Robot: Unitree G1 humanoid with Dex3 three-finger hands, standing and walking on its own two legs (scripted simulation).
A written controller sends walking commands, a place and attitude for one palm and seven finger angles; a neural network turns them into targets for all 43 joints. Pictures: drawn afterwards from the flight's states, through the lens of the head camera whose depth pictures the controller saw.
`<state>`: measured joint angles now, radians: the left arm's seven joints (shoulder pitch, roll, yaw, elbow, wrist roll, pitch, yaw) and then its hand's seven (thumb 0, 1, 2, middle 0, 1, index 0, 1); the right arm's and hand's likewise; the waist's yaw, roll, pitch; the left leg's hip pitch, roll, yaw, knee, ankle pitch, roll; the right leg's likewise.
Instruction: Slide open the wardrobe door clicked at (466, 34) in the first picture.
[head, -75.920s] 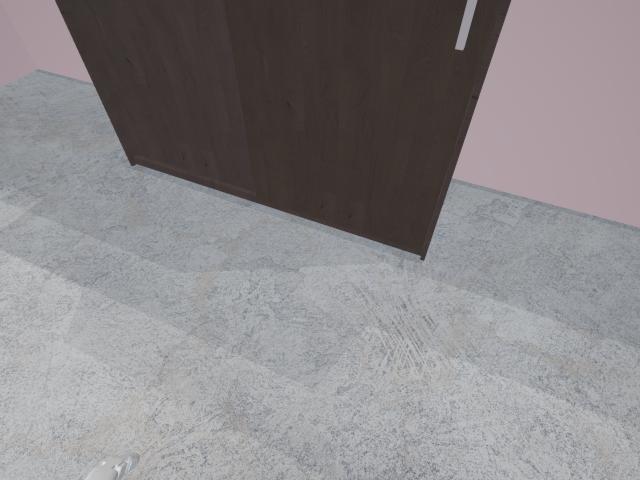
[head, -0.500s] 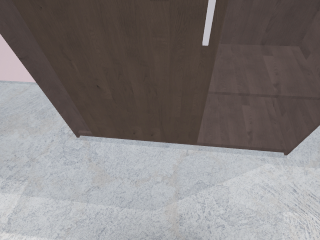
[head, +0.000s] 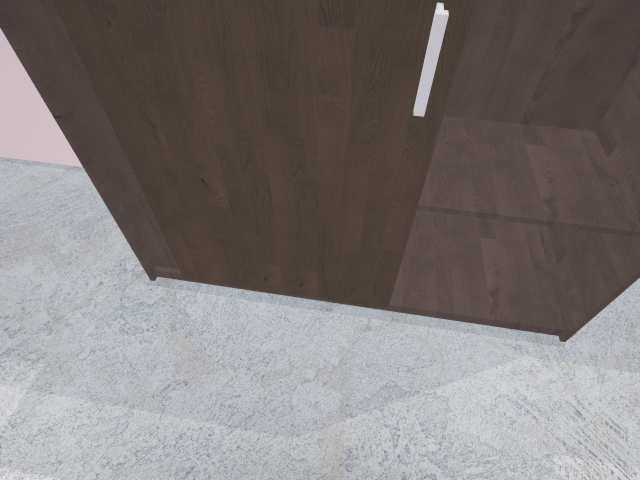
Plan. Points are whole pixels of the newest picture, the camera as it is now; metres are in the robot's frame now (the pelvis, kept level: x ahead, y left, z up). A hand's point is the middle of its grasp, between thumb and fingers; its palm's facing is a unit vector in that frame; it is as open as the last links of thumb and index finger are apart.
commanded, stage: let the arm hang, fingers relaxed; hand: right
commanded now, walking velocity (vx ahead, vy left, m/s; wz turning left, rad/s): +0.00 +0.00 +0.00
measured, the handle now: (428, 62) +0.74 -0.13 +0.16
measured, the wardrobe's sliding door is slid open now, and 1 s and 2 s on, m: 0.60 0.60 0.60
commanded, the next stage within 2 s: look to check the result in 0.16 s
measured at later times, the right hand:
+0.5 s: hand out of the picture +0.04 -0.17 -0.18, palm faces -0.01 +0.98 -0.18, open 7.4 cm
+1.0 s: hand out of the picture +0.06 -0.17 -0.18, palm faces -0.01 +0.98 -0.19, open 7.4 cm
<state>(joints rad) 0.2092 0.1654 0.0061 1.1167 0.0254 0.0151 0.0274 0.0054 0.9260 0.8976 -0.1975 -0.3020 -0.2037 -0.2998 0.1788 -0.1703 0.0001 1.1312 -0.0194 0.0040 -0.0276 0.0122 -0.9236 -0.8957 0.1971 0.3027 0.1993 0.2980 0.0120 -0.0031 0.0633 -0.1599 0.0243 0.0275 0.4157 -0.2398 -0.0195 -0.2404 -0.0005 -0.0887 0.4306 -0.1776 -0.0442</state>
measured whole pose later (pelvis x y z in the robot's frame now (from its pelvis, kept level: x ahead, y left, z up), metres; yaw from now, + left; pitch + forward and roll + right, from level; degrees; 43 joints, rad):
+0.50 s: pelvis +0.02 +0.00 +0.00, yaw +0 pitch -1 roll +0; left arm 0.19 0.16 0.00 1.14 0.02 0.01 0.03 0.00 0.92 0.90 -0.20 -0.30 -0.20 -0.30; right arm 0.19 -0.17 0.00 1.15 -0.01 0.00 -0.03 0.01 -0.91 -0.90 0.20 0.30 0.20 0.30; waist 0.01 0.00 0.08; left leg -0.12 0.02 0.03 0.39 -0.25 -0.02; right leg -0.21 0.00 -0.09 0.42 -0.20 -0.04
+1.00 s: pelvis +0.03 +0.00 +0.00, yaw +0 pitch -1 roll +0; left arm 0.19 0.16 0.00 1.15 0.02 0.01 0.03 0.00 0.92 0.90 -0.20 -0.30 -0.20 -0.30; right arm 0.19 -0.17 0.00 1.15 -0.01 0.00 -0.03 0.01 -0.91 -0.90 0.20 0.30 0.20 0.30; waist 0.01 0.01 0.07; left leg -0.09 0.02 0.02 0.38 -0.27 -0.02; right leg -0.18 0.00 -0.09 0.41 -0.22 -0.03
